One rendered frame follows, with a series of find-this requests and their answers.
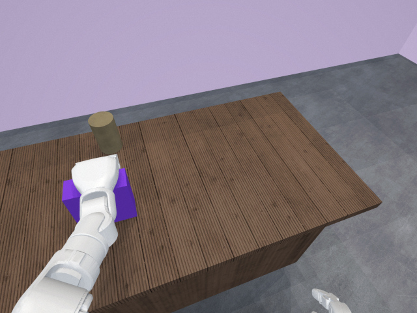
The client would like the left robot hand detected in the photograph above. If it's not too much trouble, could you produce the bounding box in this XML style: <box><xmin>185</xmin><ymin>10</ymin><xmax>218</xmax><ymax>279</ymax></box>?
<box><xmin>72</xmin><ymin>154</ymin><xmax>121</xmax><ymax>194</ymax></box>

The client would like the table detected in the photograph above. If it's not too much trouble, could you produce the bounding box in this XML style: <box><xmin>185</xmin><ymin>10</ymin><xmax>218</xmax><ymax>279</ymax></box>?
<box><xmin>0</xmin><ymin>92</ymin><xmax>382</xmax><ymax>313</ymax></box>

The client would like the sponge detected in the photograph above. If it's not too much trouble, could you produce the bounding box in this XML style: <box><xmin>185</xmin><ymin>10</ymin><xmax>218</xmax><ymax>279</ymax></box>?
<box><xmin>62</xmin><ymin>168</ymin><xmax>137</xmax><ymax>223</ymax></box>

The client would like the robot left forearm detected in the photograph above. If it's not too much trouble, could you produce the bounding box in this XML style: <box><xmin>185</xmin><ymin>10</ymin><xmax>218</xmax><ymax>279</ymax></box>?
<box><xmin>12</xmin><ymin>187</ymin><xmax>118</xmax><ymax>313</ymax></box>

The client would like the right robot hand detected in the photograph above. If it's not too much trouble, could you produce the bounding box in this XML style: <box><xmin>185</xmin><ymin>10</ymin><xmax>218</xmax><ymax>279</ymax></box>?
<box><xmin>312</xmin><ymin>288</ymin><xmax>351</xmax><ymax>313</ymax></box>

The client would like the robot left upper arm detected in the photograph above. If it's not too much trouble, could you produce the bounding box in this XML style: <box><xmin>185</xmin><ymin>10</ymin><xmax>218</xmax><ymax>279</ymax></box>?
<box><xmin>19</xmin><ymin>276</ymin><xmax>93</xmax><ymax>313</ymax></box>

